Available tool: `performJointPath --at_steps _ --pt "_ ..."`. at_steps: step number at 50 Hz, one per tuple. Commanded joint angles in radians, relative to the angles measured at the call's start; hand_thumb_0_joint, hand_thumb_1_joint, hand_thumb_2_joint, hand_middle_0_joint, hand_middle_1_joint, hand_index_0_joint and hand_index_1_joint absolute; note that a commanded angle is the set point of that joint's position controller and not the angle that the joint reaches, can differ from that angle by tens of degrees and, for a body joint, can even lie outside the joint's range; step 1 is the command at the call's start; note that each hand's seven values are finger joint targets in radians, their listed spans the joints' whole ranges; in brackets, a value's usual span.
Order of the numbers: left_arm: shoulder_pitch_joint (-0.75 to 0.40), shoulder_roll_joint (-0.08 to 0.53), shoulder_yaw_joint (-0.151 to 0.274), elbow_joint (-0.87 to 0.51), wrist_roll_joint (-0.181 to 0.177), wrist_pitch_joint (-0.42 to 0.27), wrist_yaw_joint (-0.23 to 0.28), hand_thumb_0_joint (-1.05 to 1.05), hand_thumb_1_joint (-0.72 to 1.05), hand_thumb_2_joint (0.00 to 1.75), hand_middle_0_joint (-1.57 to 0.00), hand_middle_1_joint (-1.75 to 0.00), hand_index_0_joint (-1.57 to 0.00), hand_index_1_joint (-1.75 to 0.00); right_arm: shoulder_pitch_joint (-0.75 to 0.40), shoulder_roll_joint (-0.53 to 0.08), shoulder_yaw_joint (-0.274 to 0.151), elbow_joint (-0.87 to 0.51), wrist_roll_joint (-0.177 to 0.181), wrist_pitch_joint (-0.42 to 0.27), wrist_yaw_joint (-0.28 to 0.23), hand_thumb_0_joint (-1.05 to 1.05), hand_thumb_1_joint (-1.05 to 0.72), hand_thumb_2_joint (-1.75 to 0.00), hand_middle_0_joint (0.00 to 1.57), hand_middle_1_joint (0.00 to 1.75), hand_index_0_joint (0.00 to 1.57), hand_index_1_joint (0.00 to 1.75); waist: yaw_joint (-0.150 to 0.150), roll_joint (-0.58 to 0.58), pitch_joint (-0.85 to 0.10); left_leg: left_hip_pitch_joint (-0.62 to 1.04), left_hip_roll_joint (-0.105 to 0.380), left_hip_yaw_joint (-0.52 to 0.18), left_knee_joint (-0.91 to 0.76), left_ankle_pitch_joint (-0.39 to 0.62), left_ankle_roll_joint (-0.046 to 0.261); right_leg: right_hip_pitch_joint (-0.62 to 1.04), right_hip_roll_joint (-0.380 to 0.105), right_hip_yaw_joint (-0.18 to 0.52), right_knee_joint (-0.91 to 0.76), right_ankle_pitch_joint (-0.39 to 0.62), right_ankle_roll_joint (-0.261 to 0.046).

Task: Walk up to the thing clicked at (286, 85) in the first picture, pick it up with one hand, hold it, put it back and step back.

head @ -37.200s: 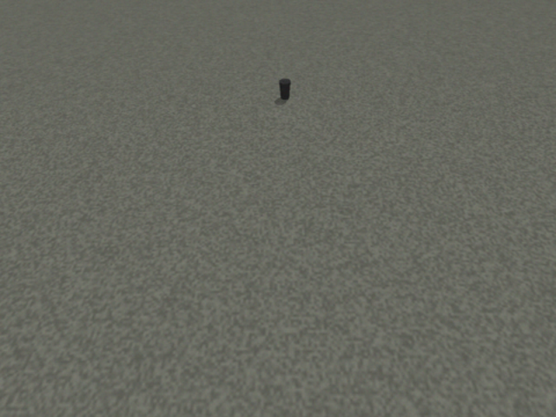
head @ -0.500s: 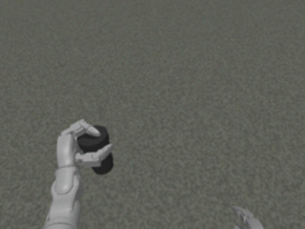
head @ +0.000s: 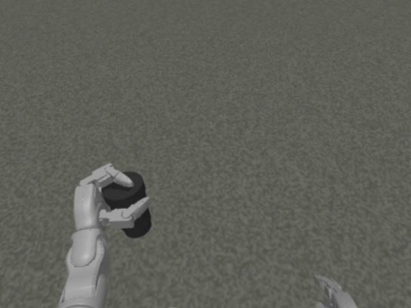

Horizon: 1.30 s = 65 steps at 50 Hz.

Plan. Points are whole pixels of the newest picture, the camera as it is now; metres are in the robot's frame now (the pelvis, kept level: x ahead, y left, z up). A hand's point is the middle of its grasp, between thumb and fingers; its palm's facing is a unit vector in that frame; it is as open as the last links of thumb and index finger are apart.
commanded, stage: hold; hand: left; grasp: from the side
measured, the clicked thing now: (130, 207) +0.32 +0.16 +0.01
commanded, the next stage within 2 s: crouch in 0.96 s
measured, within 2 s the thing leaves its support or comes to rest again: neither
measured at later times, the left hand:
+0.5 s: hand (122, 194) +0.32 +0.17 +0.06, palm faces +0.16 -0.99 -0.01, open 6.8 cm
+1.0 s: hand (120, 196) +0.32 +0.17 +0.06, palm faces +0.15 -0.99 -0.01, open 6.8 cm
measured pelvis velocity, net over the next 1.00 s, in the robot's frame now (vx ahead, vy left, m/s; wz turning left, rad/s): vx -0.01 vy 0.01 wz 0.00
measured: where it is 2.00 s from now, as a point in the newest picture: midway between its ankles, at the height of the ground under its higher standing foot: outside the picture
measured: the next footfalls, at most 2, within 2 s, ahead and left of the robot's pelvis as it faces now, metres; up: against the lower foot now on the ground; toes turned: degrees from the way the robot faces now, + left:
none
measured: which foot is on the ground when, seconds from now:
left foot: down 0.00-1.00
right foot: down 0.00-1.00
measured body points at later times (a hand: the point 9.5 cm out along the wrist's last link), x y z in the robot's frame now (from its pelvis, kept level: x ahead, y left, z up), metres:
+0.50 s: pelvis +0.00 +0.00 +0.00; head +0.03 +0.00 +0.45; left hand +0.31 +0.22 +0.06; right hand +0.14 -0.24 -0.11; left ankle +0.02 +0.13 -0.71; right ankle +0.00 -0.13 -0.70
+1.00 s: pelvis -0.01 +0.01 +0.00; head +0.03 +0.01 +0.45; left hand +0.31 +0.22 +0.06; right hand +0.12 -0.23 -0.11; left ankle +0.02 +0.13 -0.71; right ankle +0.00 -0.13 -0.70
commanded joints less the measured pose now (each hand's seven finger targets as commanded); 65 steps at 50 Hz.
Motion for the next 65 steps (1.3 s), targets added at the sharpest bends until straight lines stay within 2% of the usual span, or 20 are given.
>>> performJointPath --at_steps 1,2,5,9,11,18,21,22,23,27,30,32,35,38,42,49,51,54,59,65 --pt "-0.314 0.138 0.064 -0.281 -0.018 -0.093 0.003 0.0 0.41 1.16 -1.24 -1.35 -1.26 -1.33 -0.031 -0.119 -0.044 -0.115 0.002 -0.041 -0.017 0.0 -0.92 -0.9 0.2 0.3 0.2 0.3 -0.005 -0.007 -0.306 0.169 -0.027 0.009 -0.1 0.218 0.024 0.088 0.02 -0.009 -0.122 0.295 -0.008" --pt "-0.337 0.12 0.041 -0.276 -0.016 -0.092 0.001 0.0 0.38 1.16 -1.25 -1.35 -1.27 -1.34 -0.034 -0.117 -0.041 -0.116 -0.001 -0.042 -0.016 0.0 -0.92 -0.9 0.2 0.3 0.2 0.3 -0.021 -0.011 -0.278 0.16 -0.027 0.008 -0.099 0.204 0.026 0.065 0.02 -0.008 -0.123 0.286 -0.007" --pt "-0.319 0.141 0.076 -0.237 -0.016 -0.09 0.004 0.0 0.38 1.17 -1.25 -1.37 -1.28 -1.35 -0.032 -0.122 -0.046 -0.11 -0.003 -0.039 -0.019 0.0 -0.91 -0.9 0.2 0.3 0.2 0.3 -0.008 -0.025 -0.281 0.143 -0.028 0.008 -0.096 0.191 0.029 0.071 0.016 -0.006 -0.126 0.275 -0.005" --pt "-0.368 0.121 0.043 -0.286 -0.015 -0.1 -0.003 0.0 0.4 1.17 -1.25 -1.36 -1.28 -1.35 -0.042 -0.119 -0.044 -0.128 -0.003 -0.041 -0.014 0.0 -0.91 -0.9 0.2 0.3 0.2 0.3 -0.01 0.009 -0.309 0.171 -0.027 0.007 -0.096 0.226 0.021 0.081 0.02 -0.011 -0.116 0.295 -0.011" --pt "-0.36 0.146 0.073 -0.258 -0.014 -0.098 -0.001 0.0 0.38 1.18 -1.27 -1.38 -1.29 -1.36 -0.044 -0.118 -0.045 -0.126 0.0 -0.043 -0.012 0.0 -0.92 -0.9 0.2 0.3 0.2 0.3 -0.002 0.004 -0.289 0.149 -0.026 0.003 -0.103 0.198 0.021 0.079 0.023 -0.016 -0.117 0.261 -0.014" --pt "-0.324 0.106 0.023 -0.291 -0.016 -0.09 -0.002 0.0 0.38 1.17 -1.25 -1.37 -1.28 -1.35 -0.051 -0.127 -0.047 -0.15 0.005 -0.054 -0.008 0.0 -0.91 -0.9 0.2 0.3 0.2 0.3 -0.008 0.019 -0.313 0.194 -0.017 -0.007 -0.116 0.198 0.013 0.062 0.033 -0.028 -0.108 0.246 -0.02" --pt "-0.306 0.132 0.055 -0.257 -0.017 -0.076 0.003 0.0 0.38 1.17 -1.25 -1.36 -1.27 -1.35 -0.027 -0.12 -0.045 -0.124 0.005 -0.048 -0.011 0.0 -0.92 -0.9 0.2 0.3 0.2 0.3 -0.005 -0.004 -0.291 0.166 -0.019 -0.004 -0.111 0.207 0.017 0.073 0.032 -0.024 -0.115 0.26 -0.016" --pt "-0.342 0.101 0.022 -0.308 -0.019 -0.078 0.004 0.0 0.37 1.18 -1.25 -1.36 -1.27 -1.35 -0.043 -0.116 -0.041 -0.146 0.005 -0.051 -0.01 0.0 -0.91 -0.9 0.2 0.3 0.2 0.3 -0.011 -0.01 -0.301 0.163 -0.021 -0.001 -0.106 0.22 0.02 0.081 0.029 -0.02 -0.118 0.281 -0.014" --pt "-0.334 0.12 0.055 -0.288 -0.02 -0.075 0.01 0.0 0.38 1.18 -1.24 -1.36 -1.26 -1.34 -0.038 -0.116 -0.042 -0.14 0.004 -0.054 -0.012 0.0 -0.91 -0.9 0.2 0.3 0.2 0.3 -0.007 -0.013 -0.309 0.168 -0.02 -0.001 -0.099 0.239 0.021 0.082 0.028 -0.02 -0.111 0.3 -0.013" --pt "-0.353 0.11 0.032 -0.3 -0.007 -0.08 0.01 0.0 0.4 1.19 -1.25 -1.37 -1.27 -1.35 -0.039 -0.109 -0.039 -0.135 -0.001 -0.051 -0.012 0.0 -0.91 -0.9 0.2 0.3 0.2 0.3 -0.008 -0.003 -0.285 0.156 -0.025 0.007 -0.096 0.222 0.022 0.079 0.021 -0.013 -0.118 0.293 -0.01" --pt "-0.362 0.145 0.063 -0.302 -0.006 -0.081 0.013 0.0 0.4 1.18 -1.25 -1.37 -1.27 -1.35 -0.034 -0.115 -0.043 -0.132 0.0 -0.049 -0.013 0.0 -0.91 -0.9 0.2 0.3 0.2 0.3 -0.002 0.013 -0.321 0.176 -0.025 0.006 -0.099 0.23 0.021 0.089 0.022 -0.013 -0.115 0.294 -0.012" --pt "-0.336 0.111 0.038 -0.266 -0.006 -0.078 0.009 0.0 0.38 1.18 -1.25 -1.37 -1.27 -1.36 -0.035 -0.109 -0.04 -0.127 -0.002 -0.046 -0.013 0.0 -0.92 -0.9 0.2 0.3 0.2 0.3 -0.012 -0.003 -0.29 0.159 -0.026 0.008 -0.093 0.236 0.023 0.082 0.02 -0.011 -0.117 0.309 -0.009" --pt "-0.373 0.152 0.071 -0.28 -0.004 -0.085 0.011 0.0 0.36 1.17 -1.25 -1.37 -1.27 -1.35 -0.038 -0.11 -0.04 -0.127 -0.003 -0.048 -0.012 0.0 -0.92 -0.9 0.2 0.3 0.2 0.3 -0.005 0.022 -0.304 0.159 -0.025 0.006 -0.095 0.225 0.022 0.08 0.021 -0.011 -0.113 0.291 -0.013" --pt "-0.329 0.107 0.043 -0.257 -0.011 -0.085 0.005 0.0 0.39 1.18 -1.25 -1.38 -1.28 -1.36 -0.037 -0.115 -0.044 -0.135 -0.003 -0.046 -0.009 0.0 -0.92 -0.9 0.2 0.3 0.2 0.3 -0.008 -0.001 -0.297 0.152 -0.021 -0.001 -0.102 0.206 0.021 0.071 0.027 -0.021 -0.108 0.266 -0.016" --pt "-0.374 0.127 0.041 -0.295 -0.011 -0.096 0.003 0.0 0.4 1.18 -1.26 -1.38 -1.29 -1.36 -0.039 -0.118 -0.045 -0.137 0.0 -0.052 -0.005 0.0 -0.92 -0.9 0.2 0.3 0.2 0.3 -0.004 0.034 -0.316 0.172 -0.018 -0.006 -0.108 0.194 0.014 0.062 0.029 -0.024 -0.104 0.243 -0.021" --pt "-0.311 0.108 0.028 -0.254 -0.009 -0.075 0.01 0.0 0.39 1.18 -1.24 -1.36 -1.27 -1.35 -0.03 -0.127 -0.05 -0.131 0.005 -0.057 -0.008 0.0 -0.92 -0.9 0.2 0.3 0.2 0.3 -0.008 0.003 -0.287 0.163 -0.014 -0.011 -0.118 0.178 0.014 0.054 0.033 -0.031 -0.107 0.226 -0.022" --pt "-0.368 0.111 0.022 -0.318 -0.01 -0.081 0.012 0.0 0.4 1.18 -1.24 -1.36 -1.27 -1.35 -0.037 -0.116 -0.042 -0.143 0.004 -0.059 -0.007 0.0 -0.91 -0.9 0.2 0.3 0.2 0.3 -0.007 0.019 -0.294 0.165 -0.017 -0.007 -0.114 0.191 0.015 0.063 0.031 -0.026 -0.108 0.243 -0.021" --pt "-0.334 0.115 0.046 -0.27 -0.009 -0.075 0.017 0.0 0.31 1.15 -1.2 -1.3 -1.22 -1.3 -0.054 -0.113 -0.04 -0.151 0.003 -0.06 -0.008 0.0 -0.89 -0.9 0.2 0.3 0.2 0.3 -0.002 -0.009 -0.263 0.128 -0.021 -0.002 -0.111 0.146 0.019 0.057 0.028 -0.022 -0.12 0.205 -0.018" --pt "-0.311 0.103 0.067 -0.182 -0.01 -0.097 0.019 0.0 0.41 1.13 -1.24 -1.29 -1.26 -1.28 -0.046 -0.114 -0.047 -0.139 -0.003 -0.057 -0.003 0.0 -0.88 -0.9 0.2 0.3 0.2 0.3 -0.01 -0.031 -0.249 0.079 -0.023 0.0 -0.083 0.127 0.025 0.018 0.024 -0.018 -0.1 0.194 -0.015" --pt "-0.36 0.114 0.08 -0.056 0.01 -0.184 0.007 0.0 0.38 1.13 -1.21 -1.28 -1.23 -1.26 -0.035 -0.124 -0.061 -0.113 -0.018 -0.06 0.015 0.0 -0.88 -0.9 0.2 0.3 0.2 0.3 -0.028 -0.016 -0.266 -0.01 -0.02 -0.008 0.014 0.112 0.025 -0.119 0.021 -0.012 0.007 0.181 -0.023"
